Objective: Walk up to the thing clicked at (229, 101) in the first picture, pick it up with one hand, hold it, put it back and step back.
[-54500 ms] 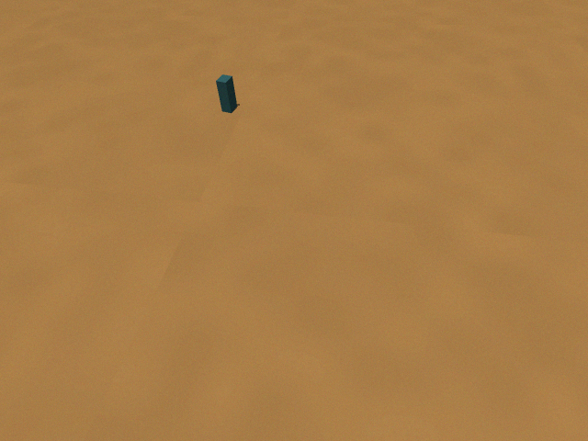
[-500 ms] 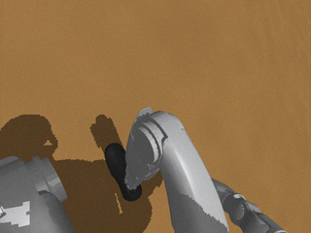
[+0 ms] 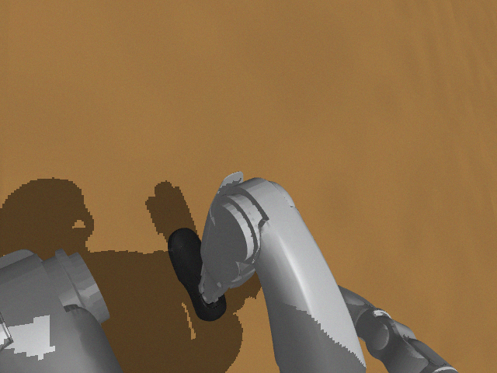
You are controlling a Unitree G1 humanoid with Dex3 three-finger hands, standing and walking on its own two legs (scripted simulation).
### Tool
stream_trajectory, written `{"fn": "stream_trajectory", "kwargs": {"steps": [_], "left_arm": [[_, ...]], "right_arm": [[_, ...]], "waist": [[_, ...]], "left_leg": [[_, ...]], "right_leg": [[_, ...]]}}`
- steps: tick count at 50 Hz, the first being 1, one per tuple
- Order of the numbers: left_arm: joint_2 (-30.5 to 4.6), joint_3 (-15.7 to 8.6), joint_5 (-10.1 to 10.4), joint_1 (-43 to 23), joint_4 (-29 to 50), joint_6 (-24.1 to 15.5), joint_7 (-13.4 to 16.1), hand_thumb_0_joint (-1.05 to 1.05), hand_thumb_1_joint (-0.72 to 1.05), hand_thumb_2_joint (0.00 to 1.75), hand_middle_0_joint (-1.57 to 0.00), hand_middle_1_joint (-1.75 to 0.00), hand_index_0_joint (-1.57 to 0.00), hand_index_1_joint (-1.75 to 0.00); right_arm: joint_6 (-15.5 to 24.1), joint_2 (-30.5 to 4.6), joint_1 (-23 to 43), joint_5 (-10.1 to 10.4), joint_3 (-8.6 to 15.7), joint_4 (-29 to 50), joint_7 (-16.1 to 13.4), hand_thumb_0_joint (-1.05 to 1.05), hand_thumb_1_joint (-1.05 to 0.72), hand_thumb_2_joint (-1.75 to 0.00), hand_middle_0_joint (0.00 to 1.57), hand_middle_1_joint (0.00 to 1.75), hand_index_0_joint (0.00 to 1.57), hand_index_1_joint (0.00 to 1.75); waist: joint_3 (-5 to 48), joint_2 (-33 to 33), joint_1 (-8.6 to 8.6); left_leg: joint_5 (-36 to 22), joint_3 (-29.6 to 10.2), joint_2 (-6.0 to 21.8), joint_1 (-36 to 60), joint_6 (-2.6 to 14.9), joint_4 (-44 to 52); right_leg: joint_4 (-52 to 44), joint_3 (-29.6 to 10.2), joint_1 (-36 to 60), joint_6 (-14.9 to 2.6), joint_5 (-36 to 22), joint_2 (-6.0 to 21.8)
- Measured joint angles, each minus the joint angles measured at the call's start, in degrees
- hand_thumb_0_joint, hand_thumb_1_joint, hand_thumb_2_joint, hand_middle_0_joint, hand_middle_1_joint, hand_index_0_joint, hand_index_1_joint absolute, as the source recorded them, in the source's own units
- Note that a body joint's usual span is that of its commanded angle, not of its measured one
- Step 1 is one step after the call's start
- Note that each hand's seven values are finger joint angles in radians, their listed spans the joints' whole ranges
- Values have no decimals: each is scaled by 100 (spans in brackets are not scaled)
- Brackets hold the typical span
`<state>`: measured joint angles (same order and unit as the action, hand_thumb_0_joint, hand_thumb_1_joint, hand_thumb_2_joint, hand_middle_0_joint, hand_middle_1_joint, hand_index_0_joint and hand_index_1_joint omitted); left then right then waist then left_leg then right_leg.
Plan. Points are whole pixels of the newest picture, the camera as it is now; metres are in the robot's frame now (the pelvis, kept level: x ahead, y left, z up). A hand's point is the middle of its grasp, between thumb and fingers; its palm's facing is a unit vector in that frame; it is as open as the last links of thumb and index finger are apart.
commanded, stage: close in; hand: left
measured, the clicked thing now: out of the picture +0.54 +0.24 -0.21
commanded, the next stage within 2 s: rest palm in 0.22 s
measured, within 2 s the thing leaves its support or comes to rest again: neither
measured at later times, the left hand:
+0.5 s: hand out of the picture +0.51 +0.25 -0.17, palm faces +0.15 -0.99 +0.00, open 17.7 cm
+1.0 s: hand out of the picture +0.51 +0.25 -0.17, palm faces +0.19 -0.98 -0.02, open 17.5 cm
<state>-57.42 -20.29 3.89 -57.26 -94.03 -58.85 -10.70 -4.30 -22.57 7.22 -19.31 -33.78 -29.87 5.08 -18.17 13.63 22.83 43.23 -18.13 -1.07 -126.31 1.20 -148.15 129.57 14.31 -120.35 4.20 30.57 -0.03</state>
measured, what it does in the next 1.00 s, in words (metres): stands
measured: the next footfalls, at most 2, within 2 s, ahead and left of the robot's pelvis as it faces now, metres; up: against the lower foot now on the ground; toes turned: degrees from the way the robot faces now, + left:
none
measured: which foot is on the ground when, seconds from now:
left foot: down 0.00-1.00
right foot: down 0.00-1.00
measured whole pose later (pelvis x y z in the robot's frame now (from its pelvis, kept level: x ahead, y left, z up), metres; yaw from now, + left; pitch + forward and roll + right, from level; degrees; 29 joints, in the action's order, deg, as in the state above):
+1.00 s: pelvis +0.00 +0.00 +0.00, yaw +0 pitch +20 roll -20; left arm -59.0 -21.0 1.4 -58.5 -95.6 -58.7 -6.3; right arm -6.0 -22.3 6.7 -19.5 -34.2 -29.8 5.5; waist -18.5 13.7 23.6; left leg 42.8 -17.9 -1.0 -126.5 1.7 -147.3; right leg 128.5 14.3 -120.0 4.4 30.3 -0.1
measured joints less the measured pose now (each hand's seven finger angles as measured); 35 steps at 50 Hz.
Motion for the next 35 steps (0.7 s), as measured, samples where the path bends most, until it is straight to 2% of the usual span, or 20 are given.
{"fn": "stream_trajectory", "kwargs": {"steps": [22, 35], "left_arm": [[51, 38, -124, -32, -10, 22, 186, -1, -60, 5, -5, -4, -4, -4], [-63, 34, -250, -160, -103, -29, 365, -1, -59, 4, -7, 0, -4, -2]], "right_arm": [[-34, 56, -102, 13, 30, -29, 56, -1, -92, -90, 21, 29, 20, 30], [-86, 57, -45, -4, 9, -12, 50, -1, -91, -91, 21, 29, 20, 30]], "waist": [[33, 8, -10], [38, 11, 83]], "left_leg": [[-56, 30, -9, -25, 38, 41], [-22, 28, -2, -36, 50, 55]], "right_leg": [[-48, -12, 18, 2, -22, 7], [-69, -10, 10, 20, 7, 4]]}}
